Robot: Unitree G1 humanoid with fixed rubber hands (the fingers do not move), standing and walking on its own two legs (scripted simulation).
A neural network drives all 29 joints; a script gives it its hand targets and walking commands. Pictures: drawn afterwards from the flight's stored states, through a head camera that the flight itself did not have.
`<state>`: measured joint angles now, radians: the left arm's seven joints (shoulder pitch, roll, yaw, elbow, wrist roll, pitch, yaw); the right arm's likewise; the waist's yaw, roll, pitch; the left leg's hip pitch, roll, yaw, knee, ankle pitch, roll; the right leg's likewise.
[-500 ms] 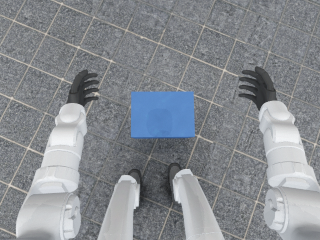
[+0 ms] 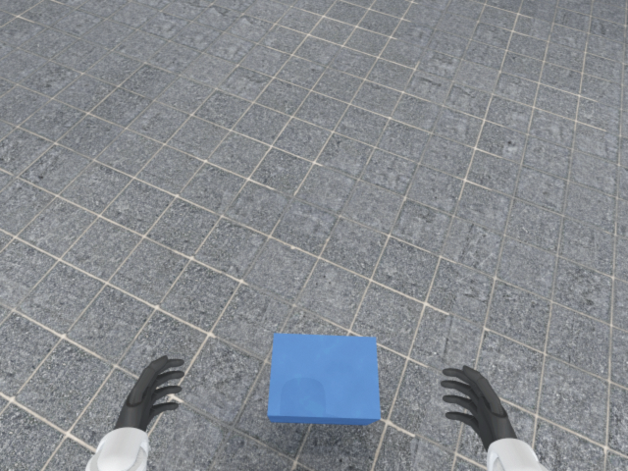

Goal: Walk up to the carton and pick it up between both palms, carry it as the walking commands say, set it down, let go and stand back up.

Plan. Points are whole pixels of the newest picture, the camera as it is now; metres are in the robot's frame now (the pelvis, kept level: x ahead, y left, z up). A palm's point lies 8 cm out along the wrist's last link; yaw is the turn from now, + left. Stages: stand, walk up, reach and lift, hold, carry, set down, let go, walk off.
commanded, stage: let go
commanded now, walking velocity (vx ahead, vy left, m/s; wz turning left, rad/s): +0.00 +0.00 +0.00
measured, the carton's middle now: (321, 381) +0.34 -0.06 -0.66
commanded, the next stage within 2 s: stand in 0.58 s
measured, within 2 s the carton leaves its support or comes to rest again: neither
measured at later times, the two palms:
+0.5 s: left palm out of the picture +0.12 +0.22 -0.06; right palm out of the picture +0.12 -0.24 -0.06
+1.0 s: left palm out of the picture +0.05 +0.28 -0.08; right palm out of the picture +0.07 -0.31 -0.08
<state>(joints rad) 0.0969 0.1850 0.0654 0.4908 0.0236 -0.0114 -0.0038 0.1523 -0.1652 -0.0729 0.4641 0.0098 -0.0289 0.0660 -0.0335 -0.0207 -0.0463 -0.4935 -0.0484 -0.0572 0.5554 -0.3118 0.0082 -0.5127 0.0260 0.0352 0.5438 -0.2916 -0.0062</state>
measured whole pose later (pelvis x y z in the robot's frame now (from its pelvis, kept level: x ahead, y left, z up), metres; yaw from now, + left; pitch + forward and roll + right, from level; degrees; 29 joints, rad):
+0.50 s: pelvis -0.04 +0.00 +0.01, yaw -1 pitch -7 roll +0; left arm 0.24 0.19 0.02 0.45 0.01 0.14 -0.07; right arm 0.22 -0.20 -0.05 0.42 -0.03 0.19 0.08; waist 0.00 0.00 0.12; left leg -0.06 -0.03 -0.04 0.49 -0.30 0.02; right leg -0.09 0.03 0.05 0.50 -0.27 -0.01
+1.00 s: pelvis -0.03 -0.02 +0.01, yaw +1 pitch -2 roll +0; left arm 0.28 0.33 0.06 0.84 0.04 -0.02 0.01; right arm 0.30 -0.32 -0.06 0.80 -0.04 -0.01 -0.01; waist 0.01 0.01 -0.12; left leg -0.15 -0.01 -0.08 0.47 -0.28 -0.01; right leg -0.16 0.05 0.00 0.45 -0.25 -0.04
